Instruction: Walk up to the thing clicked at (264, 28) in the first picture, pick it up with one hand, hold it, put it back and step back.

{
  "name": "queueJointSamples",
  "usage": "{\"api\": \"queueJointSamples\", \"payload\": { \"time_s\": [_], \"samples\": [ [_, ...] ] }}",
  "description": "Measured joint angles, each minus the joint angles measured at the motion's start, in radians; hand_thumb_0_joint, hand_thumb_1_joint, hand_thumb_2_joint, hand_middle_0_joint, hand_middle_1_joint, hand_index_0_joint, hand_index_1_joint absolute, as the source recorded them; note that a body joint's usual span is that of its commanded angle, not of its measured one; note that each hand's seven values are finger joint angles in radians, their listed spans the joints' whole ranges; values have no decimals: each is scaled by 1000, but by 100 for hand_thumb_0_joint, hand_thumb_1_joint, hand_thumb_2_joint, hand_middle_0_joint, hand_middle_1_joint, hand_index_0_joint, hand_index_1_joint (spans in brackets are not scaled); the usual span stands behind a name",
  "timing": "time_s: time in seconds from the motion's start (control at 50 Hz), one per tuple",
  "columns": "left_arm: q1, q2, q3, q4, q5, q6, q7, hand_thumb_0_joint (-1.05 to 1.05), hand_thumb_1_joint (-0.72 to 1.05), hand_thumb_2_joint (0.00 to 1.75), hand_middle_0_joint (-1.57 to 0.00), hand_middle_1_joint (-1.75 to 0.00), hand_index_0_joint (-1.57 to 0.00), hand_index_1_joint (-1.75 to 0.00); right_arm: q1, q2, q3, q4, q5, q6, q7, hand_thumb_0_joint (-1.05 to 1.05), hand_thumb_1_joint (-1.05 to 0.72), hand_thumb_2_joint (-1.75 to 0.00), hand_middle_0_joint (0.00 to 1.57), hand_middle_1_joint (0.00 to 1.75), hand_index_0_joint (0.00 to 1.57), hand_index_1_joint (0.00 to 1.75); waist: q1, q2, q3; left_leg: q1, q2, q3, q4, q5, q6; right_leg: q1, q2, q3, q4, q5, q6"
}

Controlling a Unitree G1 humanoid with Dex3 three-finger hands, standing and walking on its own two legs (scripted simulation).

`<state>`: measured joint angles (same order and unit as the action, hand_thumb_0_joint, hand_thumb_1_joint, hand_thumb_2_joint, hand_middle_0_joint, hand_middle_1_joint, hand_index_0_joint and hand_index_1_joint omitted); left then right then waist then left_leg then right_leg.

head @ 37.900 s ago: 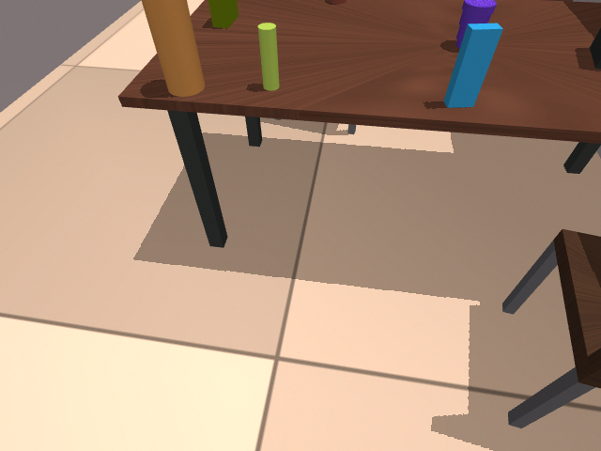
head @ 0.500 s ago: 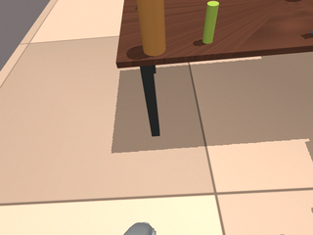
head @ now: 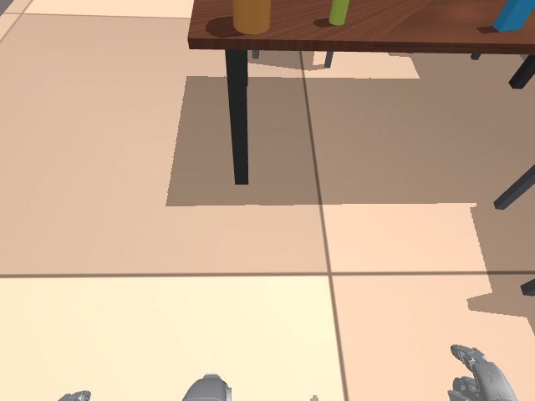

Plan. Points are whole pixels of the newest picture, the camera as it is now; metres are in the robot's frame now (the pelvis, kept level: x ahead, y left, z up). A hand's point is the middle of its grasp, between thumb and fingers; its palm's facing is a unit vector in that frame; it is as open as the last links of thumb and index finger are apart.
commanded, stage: step back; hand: right
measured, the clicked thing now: out of the picture +1.07 -0.15 +0.06
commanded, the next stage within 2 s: stand in 1.22 s
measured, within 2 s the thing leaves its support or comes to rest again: neither
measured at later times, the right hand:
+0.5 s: hand out of the picture -0.01 -0.26 -0.14, palm faces -0.13 +0.93 -0.34, open 7.4 cm
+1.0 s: hand out of the picture +0.08 -0.24 -0.14, palm faces -0.16 +0.91 -0.38, open 7.4 cm
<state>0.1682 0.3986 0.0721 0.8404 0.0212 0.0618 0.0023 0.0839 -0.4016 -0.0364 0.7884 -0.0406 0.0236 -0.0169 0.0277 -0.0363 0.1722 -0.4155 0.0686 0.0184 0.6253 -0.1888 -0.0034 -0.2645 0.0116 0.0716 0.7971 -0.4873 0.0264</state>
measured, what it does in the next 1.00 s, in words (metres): steps on the spot: right foot, then left foot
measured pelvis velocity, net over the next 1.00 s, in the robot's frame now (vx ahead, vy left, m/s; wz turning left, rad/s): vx -0.03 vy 0.01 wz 0.12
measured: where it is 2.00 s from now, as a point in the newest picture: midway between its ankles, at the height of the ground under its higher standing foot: outside the picture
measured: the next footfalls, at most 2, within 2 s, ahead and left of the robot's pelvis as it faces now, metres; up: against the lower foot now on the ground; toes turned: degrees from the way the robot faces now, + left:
right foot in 0.02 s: +0.00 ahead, -0.13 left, +0.00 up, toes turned +4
left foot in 0.36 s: -0.05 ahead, +0.12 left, +0.00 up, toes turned +3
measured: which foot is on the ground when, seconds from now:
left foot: down 0.00-0.06, up 0.08-0.34, down 0.36-0.62, up 0.64-0.86, down 0.88-1.00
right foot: up 0.00-0.00, down 0.02-1.00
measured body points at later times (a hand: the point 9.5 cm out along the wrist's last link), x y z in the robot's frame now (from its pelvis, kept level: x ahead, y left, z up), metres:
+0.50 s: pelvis -0.08 -0.01 +0.01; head -0.07 -0.02 +0.46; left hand -0.05 +0.32 -0.10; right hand -0.01 -0.31 -0.12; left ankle -0.09 +0.11 -0.72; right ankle -0.06 -0.13 -0.70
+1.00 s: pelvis -0.03 +0.01 +0.00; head +0.00 +0.02 +0.45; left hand +0.00 +0.34 -0.12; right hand +0.09 -0.28 -0.12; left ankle -0.01 +0.14 -0.72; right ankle -0.04 -0.13 -0.71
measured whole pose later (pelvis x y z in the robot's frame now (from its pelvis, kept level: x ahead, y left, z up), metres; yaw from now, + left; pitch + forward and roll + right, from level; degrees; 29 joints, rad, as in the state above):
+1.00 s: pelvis -0.03 +0.01 +0.00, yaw +7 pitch -2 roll +0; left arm 0.16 0.38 0.04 1.00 0.00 0.00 0.01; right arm 0.15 -0.36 -0.04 1.00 -0.03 -0.01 0.00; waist 0.03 -0.01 0.11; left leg -0.32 0.01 0.00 0.63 -0.28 0.00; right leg -0.25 -0.05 -0.02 0.68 -0.40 0.00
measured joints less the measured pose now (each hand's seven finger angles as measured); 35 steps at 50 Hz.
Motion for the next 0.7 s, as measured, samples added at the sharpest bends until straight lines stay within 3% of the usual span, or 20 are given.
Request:
{"api": "queueJointSamples", "payload": {
  "time_s": [0.02, 0.04, 0.06, 0.08, 0.12, 0.14, 0.2, 0.26, 0.34, 0.36, 0.38, 0.42, 0.5, 0.58, 0.62, 0.66, 0.7],
  "samples": [
    [8, 0, -1, 14, 0, -8, -1, 1, 90, 89, -20, -30, -21, -30, -11, -8, 0, -3, 2, 5, 3, 0, -90, -90, 21, 30, 21, 30, 4, 8, -3, -20, 8, 4, 24, -1, -7, 41, -8, -17, -109, 47, -9],
    [6, -16, 0, 37, 4, -15, 0, 1, 90, 89, -20, -30, -21, -30, -25, -23, -4, 2, 5, 11, 4, 0, -90, -90, 21, 30, 21, 30, -1, 48, 7, -35, 31, -15, 54, -4, -5, 59, 14, -37, -144, 67, -18],
    [9, -34, -2, 54, 10, -19, -1, 1, 90, 89, -20, -30, -21, -30, -29, -35, -10, 10, 9, 19, 3, 0, -90, -90, 21, 30, 21, 30, -12, 89, 11, -48, 37, -54, 82, -33, 13, 62, 36, -59, -143, 78, -25],
    [23, -43, -6, 61, 15, -20, -6, 1, 90, 89, -20, -30, -21, -30, -20, -36, -15, 19, 10, 26, -1, 0, -90, -90, 21, 30, 20, 30, -16, 103, -4, -67, 11, -93, 124, -123, 17, 50, 37, -69, -129, 80, -31],
    [56, -46, -12, 68, 23, -20, -10, 1, 90, 89, -20, -30, -21, -30, 14, -23, -19, 44, 14, 37, -6, 0, -90, -90, 21, 30, 20, 30, 12, 80, -45, -93, -68, -120, 254, -256, 12, 21, 8, -45, -107, 84, -44],
    [70, -47, -12, 73, 25, -21, -8, 1, 90, 89, -20, -30, -21, -30, 29, -19, -17, 58, 17, 40, -3, 0, -90, -90, 20, 30, 20, 30, 22, 69, -60, -95, -99, -128, 314, -270, 12, 16, -6, -33, -115, 95, -47],
    [83, -50, -10, 87, 25, -29, -2, 1, 90, 89, -20, -30, -21, -30, 77, -21, -12, 88, 22, 33, 4, 0, -90, -90, 20, 30, 20, 30, 11, 78, -86, -84, -145, -154, 432, -234, 5, 10, -28, -46, -156, 135, -42],
    [77, -40, -3, 77, 29, -46, -2, 1, 90, 89, -20, -30, -21, -30, 124, -19, -11, 119, 15, 26, 11, 0, -90, -90, 20, 30, 20, 30, 7, 94, -94, -17, -129, -142, 379, -230, -9, -11, -31, -71, -163, 152, -44],
    [55, -17, 7, 60, 30, -62, -5, 1, 89, 89, -20, -30, -21, -30, 171, -5, -10, 174, 1, 18, 28, 1, -90, -90, 21, 30, 20, 30, -2, 96, -98, 115, -82, -84, 124, -303, -11, -32, -48, -120, -140, 146, -46],
    [50, -9, 7, 58, 26, -63, -6, 1, 89, 89, -20, -30, -21, -30, 177, 2, -10, 186, -1, 12, 31, 1, -90, -90, 21, 30, 20, 30, -3, 86, -96, 152, -80, -70, 40, -275, -6, -37, -58, -127, -128, 142, -40],
    [44, 2, 8, 60, 23, -60, -6, 1, 90, 89, -20, -30, -21, -30, 174, 17, -10, 200, -3, 5, 31, 1, -90, -90, 21, 30, 20, 30, 2, 56, -83, 180, -97, -55, -16, -177, -3, -37, -79, -115, -111, 137, -32],
    [53, 14, 7, 72, 14, -51, -2, 1, 90, 89, -20, -30, -21, -30, 174, 42, -10, 206, -8, -12, 34, 1, -90, -90, 21, 30, 20, 30, 11, 6, -80, 215, -124, -24, -61, -123, 3, -43, -97, -73, -76, 113, -35],
    [63, 3, -3, 118, 3, -45, -13, 1, 90, 89, -20, -30, -21, -30, 187, 47, -7, 197, -8, -29, 43, 1, -90, -89, 21, 30, 21, 30, -21, 27, -120, 220, -93, -47, -69, -133, 36, -67, -43, -82, 17, -13, -48],
    [66, 3, -1, 126, 0, -73, -21, 1, 90, 89, -20, -30, -21, -30, 168, 40, -7, 183, -3, -33, 46, 1, -90, -89, 21, 30, 21, 30, -25, 27, -120, 220, -67, -44, -59, -141, 10, -26, -32, -105, -136, 73, -50],
    [55, -8, 2, 136, 6, -85, -15, 1, 90, 89, -20, -30, -21, -30, 157, 27, -9, 179, 4, -24, 44, 1, -90, -90, 21, 30, 21, 30, -25, 50, -108, 204, -42, -58, 0, -175, -3, 7, -8, -124, -207, 199, -52],
    [52, -25, 0, 136, 17, -98, -9, 1, 90, 89, -20, -30, -21, -30, 153, 17, -12, 181, 8, -10, 34, 1, -90, -90, 21, 30, 21, 30, -23, 74, -111, 158, -49, -104, 104, -255, 17, 11, 9, -147, -201, 202, -56],
    [53, -36, -4, 134, 22, -102, -10, 1, 90, 89, -20, -30, -21, -30, 149, 14, -14, 189, 6, -3, 28, 1, -90, -90, 21, 30, 20, 30, -5, 67, -117, 105, -80, -105, 216, -308, 22, 13, -2, -145, -198, 185, -68]
  ]
}}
